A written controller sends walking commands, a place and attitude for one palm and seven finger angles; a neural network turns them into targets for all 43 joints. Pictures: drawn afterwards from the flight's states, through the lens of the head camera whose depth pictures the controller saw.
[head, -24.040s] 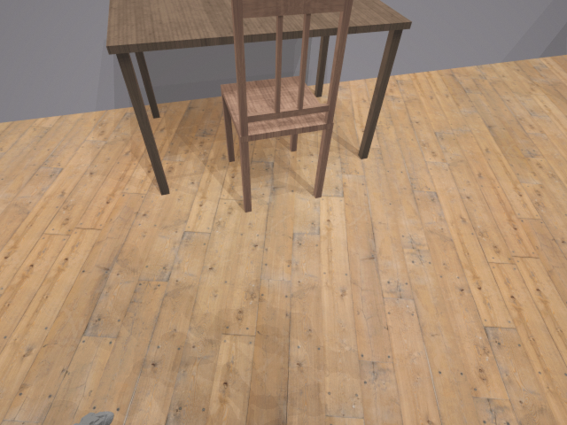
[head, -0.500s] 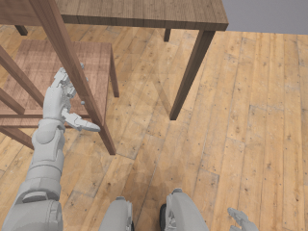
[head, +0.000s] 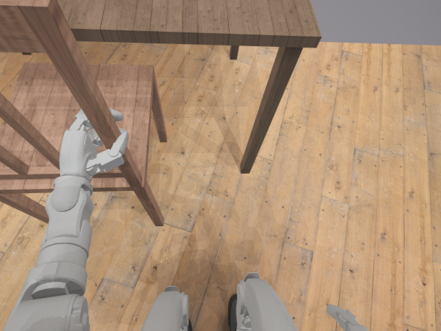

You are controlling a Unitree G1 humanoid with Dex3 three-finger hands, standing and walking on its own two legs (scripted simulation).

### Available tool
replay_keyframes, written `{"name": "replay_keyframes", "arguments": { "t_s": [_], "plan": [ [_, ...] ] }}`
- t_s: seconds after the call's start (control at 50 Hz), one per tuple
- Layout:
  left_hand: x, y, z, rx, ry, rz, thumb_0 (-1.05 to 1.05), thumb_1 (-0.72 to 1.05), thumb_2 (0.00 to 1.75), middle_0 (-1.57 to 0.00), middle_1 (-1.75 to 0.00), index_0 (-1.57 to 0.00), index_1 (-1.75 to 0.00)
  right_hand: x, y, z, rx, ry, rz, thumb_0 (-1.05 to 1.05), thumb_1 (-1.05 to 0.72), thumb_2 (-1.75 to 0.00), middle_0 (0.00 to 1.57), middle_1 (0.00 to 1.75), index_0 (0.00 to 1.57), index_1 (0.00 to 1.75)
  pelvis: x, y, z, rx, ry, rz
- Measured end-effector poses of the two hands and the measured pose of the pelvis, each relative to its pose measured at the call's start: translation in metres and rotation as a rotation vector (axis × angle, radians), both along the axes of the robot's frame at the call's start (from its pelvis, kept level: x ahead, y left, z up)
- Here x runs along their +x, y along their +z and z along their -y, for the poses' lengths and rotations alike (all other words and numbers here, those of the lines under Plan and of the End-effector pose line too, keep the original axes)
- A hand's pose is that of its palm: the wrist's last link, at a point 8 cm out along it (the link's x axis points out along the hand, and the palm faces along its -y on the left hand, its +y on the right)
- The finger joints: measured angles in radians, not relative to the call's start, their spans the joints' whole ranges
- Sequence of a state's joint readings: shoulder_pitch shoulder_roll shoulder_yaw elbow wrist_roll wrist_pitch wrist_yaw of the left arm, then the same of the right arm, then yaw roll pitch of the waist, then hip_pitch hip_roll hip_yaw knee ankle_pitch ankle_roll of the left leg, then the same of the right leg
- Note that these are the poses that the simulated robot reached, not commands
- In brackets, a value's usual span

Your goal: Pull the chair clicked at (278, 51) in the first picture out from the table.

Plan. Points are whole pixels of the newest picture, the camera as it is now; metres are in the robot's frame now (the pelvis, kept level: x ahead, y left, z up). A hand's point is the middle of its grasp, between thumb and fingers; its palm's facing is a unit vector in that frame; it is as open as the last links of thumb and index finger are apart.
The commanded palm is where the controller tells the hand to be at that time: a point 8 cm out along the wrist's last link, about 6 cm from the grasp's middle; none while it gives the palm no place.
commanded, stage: hook a spindle and tug to test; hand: left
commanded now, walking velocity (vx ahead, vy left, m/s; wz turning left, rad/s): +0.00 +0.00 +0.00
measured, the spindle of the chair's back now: out of the picture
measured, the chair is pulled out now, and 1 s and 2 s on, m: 0.00 0.03 0.13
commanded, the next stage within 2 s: step backward, pulling the chair out in 0.64 s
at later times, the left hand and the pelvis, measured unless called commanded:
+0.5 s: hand (113, 167) +0.39 +0.17 +0.01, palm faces -0.02 -1.00 -0.03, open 6.3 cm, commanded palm +0.36 +0.23 +0.02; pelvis +0.02 +0.00 +0.01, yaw +0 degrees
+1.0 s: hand (116, 167) +0.39 +0.17 +0.03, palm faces +0.14 -0.99 -0.05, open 5.7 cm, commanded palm +0.36 +0.22 +0.02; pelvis +0.02 +0.01 +0.07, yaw +0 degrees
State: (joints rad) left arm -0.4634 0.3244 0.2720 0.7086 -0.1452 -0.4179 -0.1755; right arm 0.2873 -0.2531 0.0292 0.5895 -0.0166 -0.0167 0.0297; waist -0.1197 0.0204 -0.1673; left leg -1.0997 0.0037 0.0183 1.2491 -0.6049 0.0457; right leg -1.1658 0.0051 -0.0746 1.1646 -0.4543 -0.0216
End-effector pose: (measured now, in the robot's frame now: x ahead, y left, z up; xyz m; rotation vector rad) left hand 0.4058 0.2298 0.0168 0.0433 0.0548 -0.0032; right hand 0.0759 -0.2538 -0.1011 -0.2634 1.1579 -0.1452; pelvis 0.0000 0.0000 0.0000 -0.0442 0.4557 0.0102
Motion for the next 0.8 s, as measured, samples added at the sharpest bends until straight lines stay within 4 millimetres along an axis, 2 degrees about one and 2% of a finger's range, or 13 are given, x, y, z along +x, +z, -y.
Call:
{"name": "replay_keyframes", "arguments": {
  "t_s": [0.26,0.54,0.76,0.8],
  "plan": [
    [-0.009,0.001,0.003,-0.008,-0.006,-0.006,0.01,0.65,0.76,-0.28,-1.36,-0.32,-1.39,0.029,0.006,-0.001,0.014,0.003,0.052,0.01,-0.9,-0.9,0.2,0.3,0.2,0.3,0.012,0.005,0.001,0.003,-0.008,-0.003],
    [-0.034,0.001,0.0,-0.009,-0.019,-0.005,0.01,0.64,0.8,-0.29,-1.36,-0.32,-1.42,0.058,0.007,-0.005,0.023,0.043,0.108,0.01,-0.9,-0.9,0.2,0.3,0.2,0.3,0.018,0.005,0.001,0.003,-0.001,0.003],
    [-0.041,0.0,-0.001,-0.012,-0.02,0.005,0.01,0.64,0.82,-0.31,-1.36,-0.33,-1.42,0.064,0.002,-0.008,0.019,0.066,0.135,0.01,-0.9,-0.9,0.2,0.3,0.2,0.3,0.011,0.0,0.001,0.003,0.009,0.009],
    [-0.04,0.005,0.0,0.033,0.005,-0.035,0.01,0.63,0.82,-0.32,-1.35,-0.33,-1.42,0.061,0.008,-0.011,0.017,0.024,0.114,0.01,-0.9,-0.9,0.2,0.3,0.2,0.3,0.008,0.007,0.002,0.016,0.005,0.061]
  ]
}}
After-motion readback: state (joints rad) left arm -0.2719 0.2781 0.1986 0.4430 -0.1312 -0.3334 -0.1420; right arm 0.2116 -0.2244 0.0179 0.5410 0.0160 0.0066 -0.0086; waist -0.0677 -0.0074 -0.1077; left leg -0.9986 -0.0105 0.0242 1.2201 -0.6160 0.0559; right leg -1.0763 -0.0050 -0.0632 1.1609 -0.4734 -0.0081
